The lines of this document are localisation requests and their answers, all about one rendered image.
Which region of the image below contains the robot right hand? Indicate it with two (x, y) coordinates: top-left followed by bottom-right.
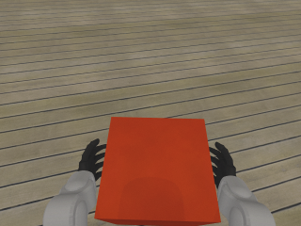
(209, 142), (236, 189)

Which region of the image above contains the robot left forearm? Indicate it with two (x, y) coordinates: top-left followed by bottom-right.
(42, 170), (97, 226)

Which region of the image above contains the robot left hand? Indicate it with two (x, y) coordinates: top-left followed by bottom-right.
(78, 138), (107, 182)

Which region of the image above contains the carton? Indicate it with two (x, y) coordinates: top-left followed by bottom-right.
(94, 117), (221, 226)

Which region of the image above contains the robot right forearm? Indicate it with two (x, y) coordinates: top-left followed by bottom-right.
(217, 175), (277, 226)

